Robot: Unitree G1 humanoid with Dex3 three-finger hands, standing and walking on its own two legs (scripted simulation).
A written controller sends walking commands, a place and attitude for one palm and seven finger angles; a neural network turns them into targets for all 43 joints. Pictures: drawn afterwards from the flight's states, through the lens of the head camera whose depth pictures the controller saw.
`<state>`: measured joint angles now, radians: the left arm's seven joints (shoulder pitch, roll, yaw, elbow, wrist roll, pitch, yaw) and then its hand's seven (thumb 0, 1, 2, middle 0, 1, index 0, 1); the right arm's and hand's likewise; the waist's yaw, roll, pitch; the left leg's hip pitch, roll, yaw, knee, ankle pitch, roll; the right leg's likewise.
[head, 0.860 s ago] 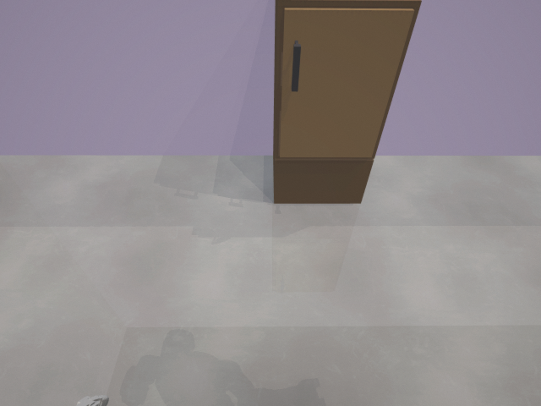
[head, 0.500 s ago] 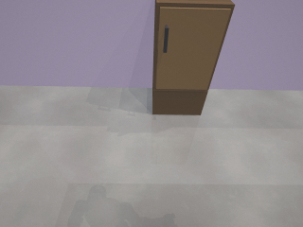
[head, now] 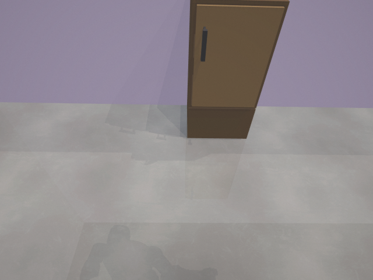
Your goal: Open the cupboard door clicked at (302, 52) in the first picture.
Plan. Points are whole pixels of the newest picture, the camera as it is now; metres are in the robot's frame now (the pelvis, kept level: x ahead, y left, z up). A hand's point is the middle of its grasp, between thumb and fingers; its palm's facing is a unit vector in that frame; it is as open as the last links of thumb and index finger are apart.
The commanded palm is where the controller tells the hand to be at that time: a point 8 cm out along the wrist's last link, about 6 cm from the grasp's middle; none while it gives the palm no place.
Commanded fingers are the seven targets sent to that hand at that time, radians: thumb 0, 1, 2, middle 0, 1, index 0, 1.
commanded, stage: look at it before walking up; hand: left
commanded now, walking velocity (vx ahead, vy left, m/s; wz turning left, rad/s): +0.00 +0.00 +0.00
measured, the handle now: (203, 44) +1.19 -0.02 -0.03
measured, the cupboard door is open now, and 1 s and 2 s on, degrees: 0 0 0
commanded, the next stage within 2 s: walk to a spot facing it in 0.58 s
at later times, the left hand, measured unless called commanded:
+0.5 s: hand out of the picture +0.08 +0.25 -0.15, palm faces -0.02 -0.94 -0.34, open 7.4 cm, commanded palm none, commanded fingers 0.00 0.90 0.90 -0.20 -0.30 -0.20 -0.30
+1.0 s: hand out of the picture +0.08 +0.20 -0.18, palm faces -0.12 -0.96 -0.27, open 7.4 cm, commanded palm none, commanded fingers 0.00 0.90 0.90 -0.20 -0.30 -0.20 -0.30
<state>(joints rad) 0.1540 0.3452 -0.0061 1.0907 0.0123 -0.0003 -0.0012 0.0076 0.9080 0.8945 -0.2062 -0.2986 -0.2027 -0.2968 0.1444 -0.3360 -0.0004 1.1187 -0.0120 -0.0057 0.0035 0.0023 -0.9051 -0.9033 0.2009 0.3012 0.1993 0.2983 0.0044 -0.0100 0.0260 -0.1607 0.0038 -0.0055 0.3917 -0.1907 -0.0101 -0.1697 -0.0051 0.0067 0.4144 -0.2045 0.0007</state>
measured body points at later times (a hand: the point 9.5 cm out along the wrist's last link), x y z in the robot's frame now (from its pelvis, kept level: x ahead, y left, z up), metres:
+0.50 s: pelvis +0.01 +0.00 +0.00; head +0.01 +0.00 +0.45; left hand +0.09 +0.30 -0.13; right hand +0.09 -0.30 -0.13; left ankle +0.02 +0.13 -0.74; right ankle +0.01 -0.12 -0.74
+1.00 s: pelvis +0.00 -0.01 -0.02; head +0.02 -0.01 +0.43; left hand +0.08 +0.25 -0.16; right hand +0.05 -0.28 -0.16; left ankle +0.02 +0.13 -0.74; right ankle +0.01 -0.12 -0.74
